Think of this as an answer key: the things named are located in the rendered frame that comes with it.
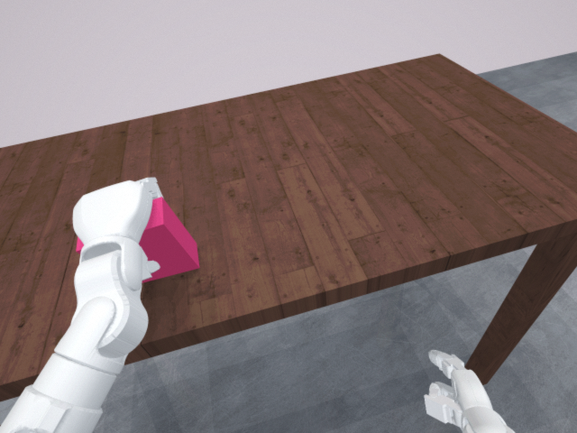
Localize right robot hand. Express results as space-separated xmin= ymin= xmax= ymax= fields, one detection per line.
xmin=424 ymin=350 xmax=493 ymax=430

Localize left robot hand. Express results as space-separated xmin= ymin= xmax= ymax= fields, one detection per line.
xmin=73 ymin=178 xmax=163 ymax=281

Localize sponge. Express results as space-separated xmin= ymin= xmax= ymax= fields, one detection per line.
xmin=76 ymin=197 xmax=199 ymax=283

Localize table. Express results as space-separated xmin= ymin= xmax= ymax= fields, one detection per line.
xmin=0 ymin=53 xmax=577 ymax=426

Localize robot right forearm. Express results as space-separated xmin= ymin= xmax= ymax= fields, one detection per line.
xmin=461 ymin=406 xmax=515 ymax=433

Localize robot left forearm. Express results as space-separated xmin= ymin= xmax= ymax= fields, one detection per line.
xmin=0 ymin=235 xmax=148 ymax=433

